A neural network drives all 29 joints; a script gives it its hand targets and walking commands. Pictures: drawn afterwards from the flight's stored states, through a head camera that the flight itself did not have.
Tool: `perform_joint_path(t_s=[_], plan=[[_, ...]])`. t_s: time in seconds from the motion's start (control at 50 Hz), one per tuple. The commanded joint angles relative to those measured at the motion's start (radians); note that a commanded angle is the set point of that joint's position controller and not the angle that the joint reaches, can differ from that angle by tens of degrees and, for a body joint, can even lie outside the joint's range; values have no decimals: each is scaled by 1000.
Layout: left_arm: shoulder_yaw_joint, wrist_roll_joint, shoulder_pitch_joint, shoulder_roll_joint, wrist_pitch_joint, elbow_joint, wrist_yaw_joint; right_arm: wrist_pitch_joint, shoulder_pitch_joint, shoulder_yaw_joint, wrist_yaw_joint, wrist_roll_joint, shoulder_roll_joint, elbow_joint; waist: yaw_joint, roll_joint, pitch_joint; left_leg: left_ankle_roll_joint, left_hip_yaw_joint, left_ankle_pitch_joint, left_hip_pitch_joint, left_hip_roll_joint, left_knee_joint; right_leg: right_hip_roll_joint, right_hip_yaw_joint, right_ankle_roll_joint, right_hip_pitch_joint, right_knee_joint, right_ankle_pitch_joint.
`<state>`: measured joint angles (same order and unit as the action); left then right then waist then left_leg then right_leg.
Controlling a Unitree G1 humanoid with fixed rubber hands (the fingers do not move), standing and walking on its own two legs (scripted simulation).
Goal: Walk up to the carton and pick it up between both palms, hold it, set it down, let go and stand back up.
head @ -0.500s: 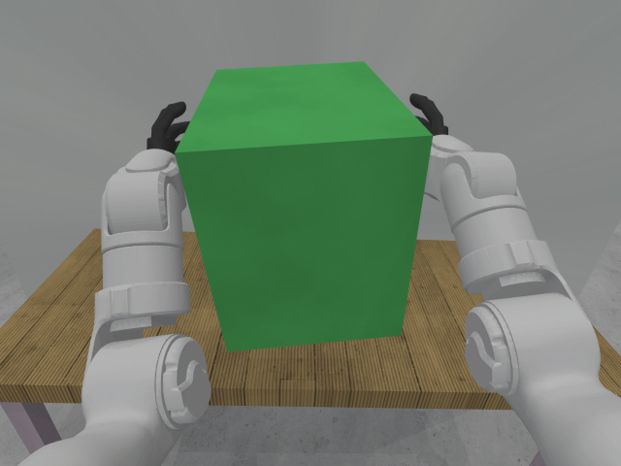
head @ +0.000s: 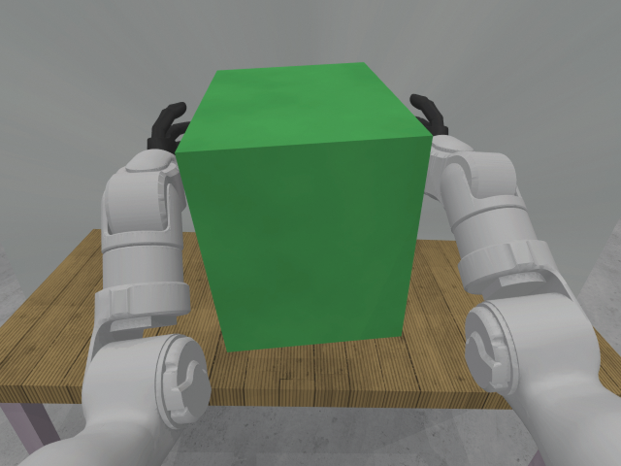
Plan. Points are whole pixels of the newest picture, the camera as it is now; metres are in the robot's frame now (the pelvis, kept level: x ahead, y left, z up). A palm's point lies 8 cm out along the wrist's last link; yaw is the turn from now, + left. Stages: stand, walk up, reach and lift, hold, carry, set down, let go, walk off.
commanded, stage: hold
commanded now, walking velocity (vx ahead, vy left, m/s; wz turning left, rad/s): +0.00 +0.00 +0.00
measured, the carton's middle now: (302, 193) +0.41 +0.01 +0.26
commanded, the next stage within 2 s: set down in 0.38 s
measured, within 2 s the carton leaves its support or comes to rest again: neither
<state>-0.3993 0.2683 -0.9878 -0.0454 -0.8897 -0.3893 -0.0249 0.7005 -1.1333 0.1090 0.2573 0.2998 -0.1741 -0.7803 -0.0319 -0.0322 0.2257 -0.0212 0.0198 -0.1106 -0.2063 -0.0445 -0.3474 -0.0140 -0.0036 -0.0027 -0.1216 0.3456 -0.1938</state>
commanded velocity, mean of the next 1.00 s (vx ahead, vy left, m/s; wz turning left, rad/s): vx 0.00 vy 0.00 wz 0.00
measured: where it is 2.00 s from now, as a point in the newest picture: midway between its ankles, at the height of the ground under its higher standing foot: outside the picture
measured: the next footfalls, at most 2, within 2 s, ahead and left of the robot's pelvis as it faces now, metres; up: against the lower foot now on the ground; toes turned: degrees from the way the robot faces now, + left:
none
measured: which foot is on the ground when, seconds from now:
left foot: down 0.00-1.00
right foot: down 0.00-1.00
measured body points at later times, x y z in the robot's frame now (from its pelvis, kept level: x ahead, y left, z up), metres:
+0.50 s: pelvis +0.00 +0.00 +0.00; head -0.10 +0.02 +0.44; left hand +0.37 +0.17 +0.32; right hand +0.39 -0.14 +0.34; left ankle +0.05 +0.13 -0.75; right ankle +0.00 -0.12 -0.75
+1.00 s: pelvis +0.02 +0.00 +0.00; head -0.04 +0.02 +0.45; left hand +0.42 +0.18 +0.31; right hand +0.43 -0.13 +0.27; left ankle +0.05 +0.13 -0.75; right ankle +0.00 -0.12 -0.75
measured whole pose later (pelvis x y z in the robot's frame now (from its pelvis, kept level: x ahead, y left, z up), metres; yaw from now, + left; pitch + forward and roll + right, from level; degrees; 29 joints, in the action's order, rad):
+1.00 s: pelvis +0.02 +0.00 +0.00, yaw +0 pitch -4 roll +0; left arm -0.47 0.37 -1.01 -0.06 -0.64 -0.43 -0.12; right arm 0.29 -1.03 0.16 0.20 0.18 -0.07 -0.85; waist -0.03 -0.03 0.08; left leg -0.02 0.02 -0.14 -0.13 -0.04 -0.34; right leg -0.01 0.00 0.00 -0.03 0.32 -0.21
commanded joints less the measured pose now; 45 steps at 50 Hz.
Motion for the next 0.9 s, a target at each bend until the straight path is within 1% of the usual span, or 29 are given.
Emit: perform_joint_path(t_s=[0.0, 0.06, 0.1, 0.12, 0.16, 0.2, 0.22, 0.24, 0.26, 0.28, 0.3, 0.32, 0.36, 0.38, 0.4, 0.44, 0.46, 0.48, 0.5, 0.52, 0.56, 0.58, 0.66, 0.68, 0.7, 0.72, 0.8, 0.84, 0.88], plan=[[492, -216, -720, 551, 58, 123, -186, -29, -684, -200, -97, 160, 549, 230, -170, 130, 243, -34, -22, 15, 182, 76, 13, -46, -20, -23, 22, -110, 87], [474, -231, -748, 517, 68, 135, -186, -20, -669, -193, -99, 155, 556, 209, -172, 92, 257, -25, -18, -2, 207, 78, 17, -45, -14, -37, -4, -111, 57], [488, -216, -707, 539, 63, 122, -188, -29, -669, -217, -95, 166, 560, 242, -163, 117, 263, -29, -22, 38, 207, 79, 8, -44, -16, -34, 8, -109, 95], [487, -214, -731, 532, 64, 135, -187, -26, -659, -199, -95, 168, 561, 210, -180, 116, 241, -35, -21, 13, 207, 79, 11, -45, -15, -33, 9, -106, 91], [470, -222, -703, 536, 63, 92, -191, -29, -677, -206, -96, 160, 551, 231, -178, 77, 244, -19, -20, 8, 202, 85, 7, -40, -24, -33, 2, -121, 52], [469, -221, -736, 532, 64, 98, -190, -27, -679, -184, -99, 149, 539, 203, -172, 115, 222, -29, -18, -18, 167, 77, 25, -44, -18, -25, 5, -109, 55], [480, -225, -726, 530, 64, 108, -193, -25, -672, -189, -93, 149, 555, 232, -184, 108, 248, -22, -17, -3, 192, 86, 8, -41, -21, -30, 1, -112, 70], [468, -213, -715, 533, 60, 92, -192, -24, -685, -193, -97, 161, 553, 213, -169, 92, 228, -25, -20, 12, 187, 77, 13, -47, -17, -30, 6, -112, 77], [506, -226, -720, 550, 57, 100, -200, -26, -686, -175, -94, 152, 520, 229, -187, 129, 238, -38, -18, -3, 176, 74, 15, -44, -22, -23, 3, -114, 69], [494, -224, -701, 556, 59, 118, -195, -34, -666, -195, -97, 157, 543, 229, -189, 104, 249, -31, -23, 23, 185, 73, 16, -48, -13, -30, 39, -105, 114], [480, -210, -704, 540, 54, 94, -192, -32, -707, -219, -97, 168, 541, 246, -161, 112, 244, -27, -18, 25, 186, 75, 15, -49, -12, -29, 34, -104, 94], [474, -200, -729, 534, 52, 82, -193, -22, -686, -197, -104, 165, 538, 182, -159, 134, 202, -34, -18, -39, 152, 80, 38, -48, -11, -26, 19, -107, 26], [484, -217, -731, 548, 60, 129, -185, -33, -680, -203, -107, 162, 553, 217, -155, 139, 256, -37, -15, 5, 171, 75, 27, -49, -11, -23, 34, -91, 85], [496, -276, -833, 535, 75, 146, -166, -40, -730, -152, -121, 167, 527, 211, -200, 108, 225, -40, -22, -71, 162, 40, 65, -64, -33, -7, 41, -111, -11], [520, -301, -820, 553, 77, 150, -163, -38, -721, -160, -121, 159, 523, 222, -204, 132, 226, -50, -23, -49, 151, 38, 69, -58, -39, -1, 44, -112, 30], [429, -263, -803, 517, 94, 58, -156, -65, -791, -163, -134, 141, 569, 241, -145, 50, 246, -18, -14, -14, 180, 64, 44, -52, -36, -14, 35, -123, 19], [409, -223, -799, 495, 105, 37, -165, -75, -772, -149, -134, 123, 555, 195, -121, 56, 234, -17, -6, -9, 180, 63, 35, -47, -26, -11, 35, -112, 19], [370, -206, -782, 478, 116, -10, -169, -86, -765, -119, -140, 98, 541, 153, -125, 53, 187, -12, 1, -35, 185, 67, 43, -41, -31, -17, 7, -134, -22], [366, -200, -844, 471, 126, 55, -173, -107, -763, -148, -147, 113, 572, 163, -101, 30, 237, -5, 3, 6, 207, 74, 33, -45, -19, -20, 34, -119, 10], [337, -182, -866, 450, 143, 4, -179, -117, -761, -81, -150, 72, 529, 80, -127, 48, 215, -16, 1, -54, 207, 65, 37, -38, -22, -14, -3, -121, -60], [331, -157, -874, 455, 171, -10, -182, -168, -756, -59, -165, 27, 524, 53, -106, 70, 223, -19, 2, -68, 213, 53, 55, -38, -6, -10, -7, -121, -77], [256, -105, -825, 426, 175, -92, -194, -179, -762, -17, -169, -11, 492, -11, -98, 31, 158, -7, 7, -100, 207, 57, 67, -32, 2, -14, -23, -139, -139], [133, -25, -745, 341, 218, -137, -235, -284, -770, -32, -174, -68, 512, 29, -37, -37, 105, 28, 23, -31, 270, 73, 39, -19, 25, -31, 26, -155, -123], [129, -3, -718, 337, 218, -115, -242, -293, -726, -33, -178, -86, 503, 27, -40, -40, 97, 30, 31, -8, 293, 69, 52, -18, 37, -38, 48, -154, -93], [143, 0, -700, 341, 223, -121, -255, -307, -692, -8, -175, -104, 480, -3, -67, -22, 57, 15, 37, -19, 293, 67, 59, -23, 42, -32, 40, -162, -94], [126, 13, -690, 333, 229, -120, -264, -326, -688, -23, -173, -105, 489, 15, -57, -56, 57, 23, 42, 2, 311, 72, 50, -22, 50, -43, 63, -158, -76], [187, -2, -633, 367, 250, -42, -252, -394, -639, -22, -175, -129, 463, 30, -78, 15, 87, -4, 48, 53, 335, 63, 59, -37, 78, -34, 116, -144, -3], [187, 1, -566, 369, 248, -41, -256, -429, -668, -52, -167, -133, 465, 151, -59, -16, 138, 6, 58, 144, 380, 64, 44, -39, 82, -50, 148, -139, 106], [221, -13, -547, 398, 261, 17, -249, -474, -678, -82, -154, -135, 493, 231, -82, -9, 189, 5, 50, 217, 418, 75, 29, -40, 107, -73, 199, -122, 242]])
